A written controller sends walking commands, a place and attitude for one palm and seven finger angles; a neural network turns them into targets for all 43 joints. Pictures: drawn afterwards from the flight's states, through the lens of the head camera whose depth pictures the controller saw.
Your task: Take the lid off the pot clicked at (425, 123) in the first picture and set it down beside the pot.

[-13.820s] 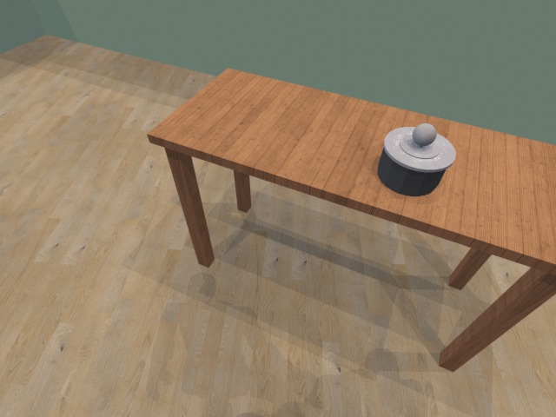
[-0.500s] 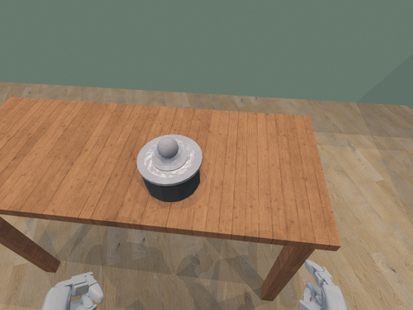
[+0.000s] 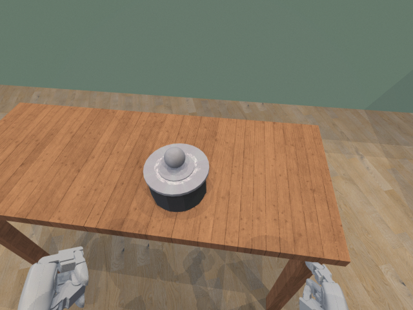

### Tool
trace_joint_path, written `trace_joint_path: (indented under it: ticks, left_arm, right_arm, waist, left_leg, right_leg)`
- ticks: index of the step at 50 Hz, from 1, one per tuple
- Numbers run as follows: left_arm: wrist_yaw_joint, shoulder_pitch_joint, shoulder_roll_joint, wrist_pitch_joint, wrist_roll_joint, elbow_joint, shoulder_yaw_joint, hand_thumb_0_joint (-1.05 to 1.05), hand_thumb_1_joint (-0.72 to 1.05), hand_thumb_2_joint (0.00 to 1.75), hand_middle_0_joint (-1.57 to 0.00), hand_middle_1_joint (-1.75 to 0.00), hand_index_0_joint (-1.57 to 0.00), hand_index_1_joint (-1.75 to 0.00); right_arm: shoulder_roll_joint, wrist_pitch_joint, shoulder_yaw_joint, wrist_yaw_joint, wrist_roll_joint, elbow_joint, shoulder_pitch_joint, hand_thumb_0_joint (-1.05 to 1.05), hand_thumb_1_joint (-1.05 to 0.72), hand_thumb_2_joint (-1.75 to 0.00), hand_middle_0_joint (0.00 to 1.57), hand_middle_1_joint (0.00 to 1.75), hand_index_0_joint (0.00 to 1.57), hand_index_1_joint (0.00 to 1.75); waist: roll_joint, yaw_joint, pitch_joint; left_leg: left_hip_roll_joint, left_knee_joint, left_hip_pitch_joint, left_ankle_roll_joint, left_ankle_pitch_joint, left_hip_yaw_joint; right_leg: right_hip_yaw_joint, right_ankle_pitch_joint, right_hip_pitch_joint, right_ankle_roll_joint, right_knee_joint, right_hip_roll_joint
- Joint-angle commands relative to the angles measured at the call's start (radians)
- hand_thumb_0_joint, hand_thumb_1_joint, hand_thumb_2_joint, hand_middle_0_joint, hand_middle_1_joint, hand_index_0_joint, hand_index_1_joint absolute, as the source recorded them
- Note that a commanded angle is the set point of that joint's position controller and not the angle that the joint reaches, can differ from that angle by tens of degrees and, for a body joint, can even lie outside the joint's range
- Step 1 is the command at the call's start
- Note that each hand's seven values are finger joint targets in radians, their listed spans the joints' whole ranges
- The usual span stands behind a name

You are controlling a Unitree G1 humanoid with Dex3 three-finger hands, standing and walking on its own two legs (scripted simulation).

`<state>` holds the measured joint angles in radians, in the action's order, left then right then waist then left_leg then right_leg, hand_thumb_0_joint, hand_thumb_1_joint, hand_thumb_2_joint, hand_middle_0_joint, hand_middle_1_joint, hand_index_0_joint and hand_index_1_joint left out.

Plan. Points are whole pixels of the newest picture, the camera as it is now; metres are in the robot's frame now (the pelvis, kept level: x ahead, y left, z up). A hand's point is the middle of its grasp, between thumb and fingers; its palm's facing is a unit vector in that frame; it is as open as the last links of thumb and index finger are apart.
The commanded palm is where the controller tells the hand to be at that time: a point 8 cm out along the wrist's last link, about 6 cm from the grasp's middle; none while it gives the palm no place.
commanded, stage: raise the hand higher, near the body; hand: left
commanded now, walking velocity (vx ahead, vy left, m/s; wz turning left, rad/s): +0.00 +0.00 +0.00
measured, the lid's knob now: (174, 157) +0.43 +0.13 +0.04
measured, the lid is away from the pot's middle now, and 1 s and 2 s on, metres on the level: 0.00 0.00 0.00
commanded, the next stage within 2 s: reach forward and open the fingers in 0.32 s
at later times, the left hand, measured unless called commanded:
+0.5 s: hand (70, 249) +0.17 +0.23 +0.11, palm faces +0.25 -0.64 -0.72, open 3.1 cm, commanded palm +0.14 +0.26 +0.14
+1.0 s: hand (63, 235) +0.19 +0.26 +0.11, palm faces -0.26 -0.04 -0.96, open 5.2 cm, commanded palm +0.19 +0.25 +0.16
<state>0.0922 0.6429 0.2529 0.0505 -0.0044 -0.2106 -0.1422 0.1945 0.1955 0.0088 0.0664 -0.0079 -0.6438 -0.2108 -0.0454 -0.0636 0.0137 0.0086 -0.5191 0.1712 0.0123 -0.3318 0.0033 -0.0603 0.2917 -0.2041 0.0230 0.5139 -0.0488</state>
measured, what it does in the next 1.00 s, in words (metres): stands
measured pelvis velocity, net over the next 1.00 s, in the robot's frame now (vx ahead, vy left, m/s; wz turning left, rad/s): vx -0.02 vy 0.00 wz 0.00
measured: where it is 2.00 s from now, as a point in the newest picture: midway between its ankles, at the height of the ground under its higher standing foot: outside the picture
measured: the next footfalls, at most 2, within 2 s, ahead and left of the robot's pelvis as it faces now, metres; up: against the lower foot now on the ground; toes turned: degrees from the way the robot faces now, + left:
none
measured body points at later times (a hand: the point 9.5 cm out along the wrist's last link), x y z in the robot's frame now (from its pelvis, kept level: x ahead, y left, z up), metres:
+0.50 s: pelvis +0.00 +0.00 +0.00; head +0.00 -0.03 +0.45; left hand +0.15 +0.27 +0.15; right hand +0.19 -0.21 -0.09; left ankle -0.03 +0.11 -0.74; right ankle -0.01 -0.13 -0.74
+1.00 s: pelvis -0.02 +0.00 +0.01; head -0.01 -0.06 +0.45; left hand +0.20 +0.26 +0.16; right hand +0.18 -0.23 -0.10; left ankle -0.03 +0.11 -0.74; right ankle -0.01 -0.13 -0.74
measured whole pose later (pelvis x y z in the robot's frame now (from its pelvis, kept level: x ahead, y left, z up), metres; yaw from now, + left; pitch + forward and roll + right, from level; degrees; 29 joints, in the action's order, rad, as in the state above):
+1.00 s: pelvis -0.02 +0.00 +0.01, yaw +0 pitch +0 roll +0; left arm -0.26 0.26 0.65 0.04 -0.74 -0.25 -0.10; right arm 0.29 -0.05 0.01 0.04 -0.03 -0.57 -0.14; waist -0.14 -0.08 0.00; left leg 0.00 -0.43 0.19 0.01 -0.24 0.01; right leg -0.07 0.20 -0.22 0.02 0.41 -0.04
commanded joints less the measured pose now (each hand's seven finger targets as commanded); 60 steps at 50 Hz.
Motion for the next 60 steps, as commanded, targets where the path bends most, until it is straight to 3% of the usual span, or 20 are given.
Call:
trace_joint_path:
  ticks: [1, 16, 21, 22, 23, 24, 26, 28, 30, 34, 35, 39, 41, 44, 45, 49, 50, 54, 55, 60]
  left_arm:
    - [0.011, 0.021, 0.134, 0.070, 0.003, -0.244, -0.105, 0.00, 0.90, 0.90, -1.30, -1.50, -1.30, -1.50]
    - [0.012, -0.065, 0.171, 0.102, 0.016, -0.354, -0.162, 0.00, 0.90, 0.90, -1.30, -1.50, -1.30, -1.50]
    - [0.017, -0.101, 0.192, 0.117, 0.021, -0.414, -0.185, 0.00, 0.90, 0.90, -1.30, -1.50, -1.30, -1.50]
    - [0.057, -0.136, 0.419, 0.031, -0.436, -0.451, -0.138, 0.00, 0.88, 0.90, -1.28, -1.48, -1.28, -1.48]
    - [0.079, -0.143, 0.302, -0.021, -0.450, -0.486, -0.104, 0.00, 0.85, 0.90, -1.26, -1.46, -1.26, -1.46]
    - [0.092, -0.148, 0.323, -0.065, -0.563, -0.441, -0.084, 0.00, 0.82, 0.90, -1.24, -1.43, -1.24, -1.43]
    - [0.083, -0.102, 0.399, -0.124, -0.717, -0.390, -0.110, 0.00, 0.76, 0.93, -1.23, -1.33, -1.23, -1.33]
    - [0.052, -0.160, 0.458, -0.167, -0.816, -0.383, -0.105, 0.00, 0.69, 0.97, -1.21, -1.25, -1.21, -1.25]
    - [-0.003, -0.218, 0.501, -0.186, -0.845, -0.359, -0.103, 0.00, 0.62, 1.01, -1.19, -1.18, -1.19, -1.18]
    - [-0.147, -0.270, 0.556, -0.158, -0.794, -0.331, -0.099, 0.00, 0.49, 1.09, -1.14, -1.04, -1.14, -1.04]
    - [-0.184, -0.270, 0.533, -0.145, -0.776, -0.323, -0.066, 0.00, 0.45, 1.11, -1.13, -1.00, -1.13, -1.00]
    - [-0.286, -0.384, 0.666, -0.096, -0.768, -0.240, -0.153, 0.00, 0.33, 1.16, -1.08, -0.86, -1.08, -0.86]
    - [-0.314, -0.425, 0.655, -0.055, -0.757, -0.228, -0.147, 0.00, 0.27, 1.18, -1.05, -0.79, -1.05, -0.79]
    - [-0.319, -0.462, 0.662, -0.013, -0.738, -0.224, -0.172, 0.00, 0.19, 1.19, -1.01, -0.68, -1.01, -0.68]
    - [-0.322, -0.463, 0.600, -0.005, -0.726, -0.193, -0.117, 0.00, 0.16, 1.20, -1.00, -0.65, -1.00, -0.65]
    - [-0.308, -0.568, 0.633, -0.005, -0.744, -0.178, -0.126, 0.00, 0.05, 1.22, -0.94, -0.51, -0.94, -0.51]
    - [-0.305, -0.614, 0.612, -0.002, -0.747, -0.194, -0.091, 0.00, 0.02, 1.22, -0.93, -0.47, -0.93, -0.47]
    - [-0.294, -0.681, 0.690, -0.023, -0.772, -0.170, -0.143, 0.00, -0.10, 1.25, -0.88, -0.33, -0.88, -0.33]
    - [-0.297, -0.695, 0.641, -0.024, -0.768, -0.151, -0.093, 0.00, -0.13, 1.26, -0.86, -0.29, -0.86, -0.29]
    - [-0.314, -0.750, 0.616, -0.052, -0.763, -0.127, -0.051, 0.00, -0.28, 1.32, -0.80, -0.12, -0.80, -0.12]
  right_arm:
    - [0.092, 0.063, -0.033, 0.006, 0.005, 0.181, 0.138, 0.00, -0.90, -0.90, 0.20, 0.30, 0.20, 0.30]
    - [0.093, 0.045, -0.025, 0.002, 0.004, 0.177, 0.156, 0.00, -0.90, -0.90, 0.20, 0.30, 0.20, 0.30]
    - [0.094, 0.047, -0.021, 0.001, 0.004, 0.178, 0.159, 0.00, -0.90, -0.90, 0.20, 0.30, 0.20, 0.30]
    - [0.183, -0.021, -0.013, -0.011, 0.035, 0.189, 0.170, 0.00, -0.90, -0.90, 0.20, 0.30, 0.20, 0.30]
    - [0.138, -0.062, -0.016, -0.024, 0.034, 0.238, 0.188, 0.00, -0.90, -0.90, 0.20, 0.30, 0.20, 0.30]
    - [0.139, -0.091, -0.018, -0.033, 0.023, 0.228, 0.201, 0.00, -0.90, -0.90, 0.20, 0.30, 0.20, 0.30]
    - [0.161, -0.154, -0.026, -0.045, 0.027, 0.238, 0.201, 0.00, -0.90, -0.90, 0.20, 0.30, 0.20, 0.30]
    - [0.169, -0.202, -0.022, -0.051, 0.022, 0.253, 0.234, 0.00, -0.90, -0.90, 0.20, 0.30, 0.20, 0.30]
    - [0.161, -0.218, -0.017, -0.046, 0.001, 0.257, 0.265, 0.00, -0.90, -0.90, 0.20, 0.30, 0.20, 0.30]
    - [0.168, -0.204, -0.015, -0.036, -0.023, 0.259, 0.281, 0.00, -0.90, -0.90, 0.20, 0.30, 0.20, 0.30]
    - [0.162, -0.202, -0.018, -0.032, -0.018, 0.258, 0.248, 0.00, -0.90, -0.90, 0.20, 0.30, 0.20, 0.30]
    - [0.178, -0.199, -0.011, -0.021, -0.019, 0.233, 0.247, 0.00, -0.90, -0.90, 0.20, 0.30, 0.20, 0.30]
    - [0.173, -0.203, -0.013, -0.015, -0.014, 0.235, 0.209, 0.00, -0.90, -0.90, 0.20, 0.30, 0.20, 0.30]
    - [0.169, -0.196, -0.019, -0.016, -0.019, 0.241, 0.224, 0.00, -0.90, -0.90, 0.20, 0.30, 0.20, 0.30]
    - [0.164, -0.198, -0.022, -0.017, -0.019, 0.243, 0.193, 0.00, -0.90, -0.90, 0.20, 0.30, 0.20, 0.30]
    - [0.177, -0.200, -0.025, -0.023, -0.027, 0.238, 0.225, 0.00, -0.90, -0.90, 0.20, 0.30, 0.20, 0.30]
    - [0.173, -0.201, -0.026, -0.022, -0.025, 0.242, 0.204, 0.00, -0.90, -0.90, 0.20, 0.30, 0.20, 0.30]
    - [0.180, -0.202, -0.022, -0.025, -0.028, 0.234, 0.237, 0.00, -0.90, -0.90, 0.20, 0.30, 0.20, 0.30]
    - [0.172, -0.203, -0.021, -0.024, -0.026, 0.237, 0.218, 0.00, -0.90, -0.90, 0.20, 0.30, 0.20, 0.30]
    - [0.175, -0.209, -0.019, -0.035, -0.032, 0.243, 0.228, 0.00, -0.90, -0.90, 0.20, 0.30, 0.20, 0.30]
  waist:
    - [0.003, -0.005, -0.076]
    - [0.022, -0.006, -0.059]
    - [-0.013, -0.008, -0.073]
    - [-0.072, -0.011, -0.064]
    - [-0.105, -0.011, -0.047]
    - [-0.085, -0.018, -0.023]
    - [-0.011, -0.042, -0.101]
    - [0.003, -0.042, -0.154]
    - [-0.017, -0.036, -0.191]
    - [-0.025, -0.017, -0.194]
    - [-0.013, -0.009, -0.198]
    - [0.026, -0.003, -0.135]
    - [0.016, -0.006, -0.169]
    - [0.005, -0.009, -0.169]
    - [0.029, 0.001, -0.174]
    - [0.006, -0.001, -0.159]
    - [-0.015, 0.005, -0.186]
    - [-0.039, -0.010, -0.196]
    - [-0.030, -0.004, -0.207]
    - [-0.015, -0.001, -0.199]
  left_leg:
    - [-0.021, 0.087, -0.002, 0.002, 0.378, 0.008]
    - [-0.026, 0.114, -0.033, 0.006, 0.344, 0.004]
    - [-0.027, 0.120, -0.044, 0.004, 0.330, 0.006]
    - [-0.008, 0.094, 0.074, 0.008, 0.345, -0.006]
    - [-0.013, 0.099, 0.090, -0.001, 0.348, -0.011]
    - [-0.017, 0.103, 0.096, -0.006, 0.299, -0.005]
    - [-0.015, 0.100, 0.119, 0.001, 0.258, -0.013]
    - [-0.009, 0.099, 0.100, 0.009, 0.252, -0.009]
    - [-0.006, 0.101, 0.072, 0.016, 0.256, -0.005]
    - [-0.003, 0.101, 0.021, 0.028, 0.336, 0.009]
    - [0.001, 0.099, 0.020, 0.033, 0.368, 0.005]
    - [0.003, 0.108, 0.018, 0.037, 0.366, 0.014]
    - [0.008, 0.114, 0.000, 0.039, 0.388, 0.011]
    - [0.008, 0.112, -0.020, 0.036, 0.376, 0.016]
    - [0.010, 0.117, -0.015, 0.037, 0.358, 0.011]
    - [0.010, 0.137, -0.013, 0.030, 0.313, 0.015]
    - [0.014, 0.144, -0.020, 0.032, 0.309, 0.011]
    - [0.012, 0.161, -0.025, 0.029, 0.297, 0.022]
    - [0.016, 0.168, -0.018, 0.029, 0.297, 0.017]
    - [0.013, 0.184, -0.014, 0.026, 0.293, 0.020]
  right_leg:
    - [-0.025, -0.247, 0.068, -0.033, -0.063, 0.016]
    - [-0.018, -0.237, 0.085, -0.030, -0.108, 0.016]
    - [-0.012, -0.225, 0.095, -0.032, -0.111, 0.015]
    - [0.031, -0.228, -0.003, -0.043, -0.059, 0.040]
    - [-0.020, -0.200, -0.001, -0.058, -0.048, 0.026]
    - [0.019, -0.155, -0.018, -0.066, -0.053, 0.042]
    - [0.042, -0.129, 0.010, -0.073, -0.047, 0.050]
    - [0.068, -0.145, 0.036, -0.069, -0.056, 0.044]
    - [0.067, -0.161, 0.072, -0.059, -0.067, 0.036]
    - [0.060, -0.271, 0.091, -0.038, -0.096, 0.027]
    - [0.037, -0.297, 0.104, -0.029, -0.095, 0.021]
    - [0.040, -0.316, 0.073, -0.022, -0.130, 0.025]
    - [0.017, -0.316, 0.087, -0.017, -0.137, 0.018]
    - [0.027, -0.304, 0.077, -0.024, -0.151, 0.025]
    - [0.007, -0.277, 0.080, -0.018, -0.151, 0.020]
    - [0.016, -0.224, 0.059, -0.026, -0.167, 0.027]
    - [0.007, -0.209, 0.079, -0.024, -0.164, 0.021]
    - [0.018, -0.188, 0.090, -0.035, -0.167, 0.027]
    - [0.005, -0.180, 0.103, -0.032, -0.165, 0.022]
    - [-0.002, -0.172, 0.100, -0.036, -0.166, 0.026]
